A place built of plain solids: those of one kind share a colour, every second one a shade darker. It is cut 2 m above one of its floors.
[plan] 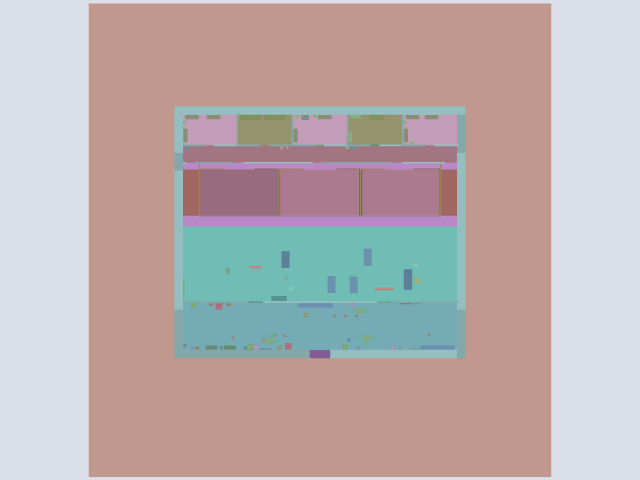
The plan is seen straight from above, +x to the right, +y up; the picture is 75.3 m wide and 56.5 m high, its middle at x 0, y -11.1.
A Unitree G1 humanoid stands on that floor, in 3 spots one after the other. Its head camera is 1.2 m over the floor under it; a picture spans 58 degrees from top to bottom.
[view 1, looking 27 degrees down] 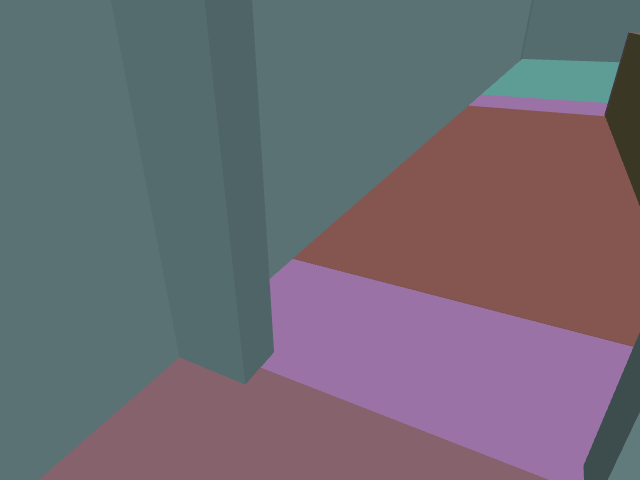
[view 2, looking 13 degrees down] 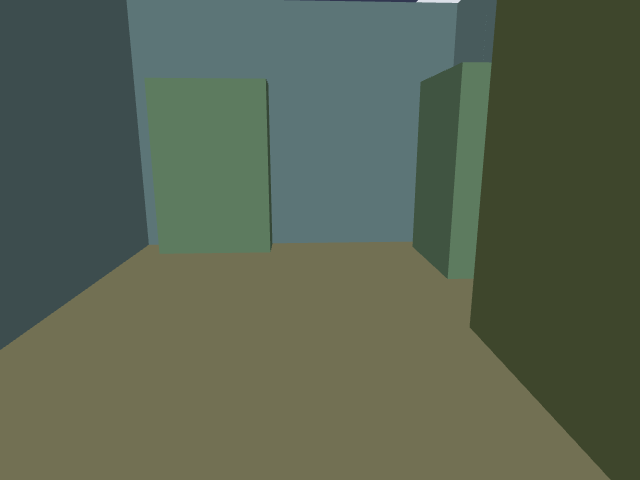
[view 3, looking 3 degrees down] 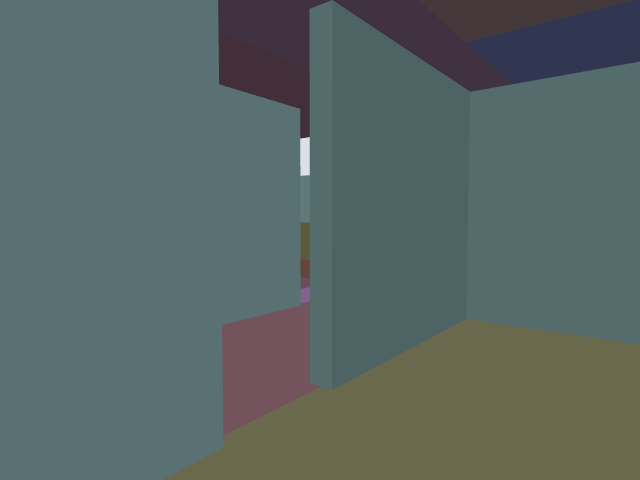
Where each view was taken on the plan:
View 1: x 15.03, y -0.98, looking -63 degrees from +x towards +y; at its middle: floor_baulk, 2.64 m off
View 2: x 8.39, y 1.89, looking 177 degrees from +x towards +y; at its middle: wall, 5.19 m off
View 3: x -4.59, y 1.89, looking -142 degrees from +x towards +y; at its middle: wall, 3.02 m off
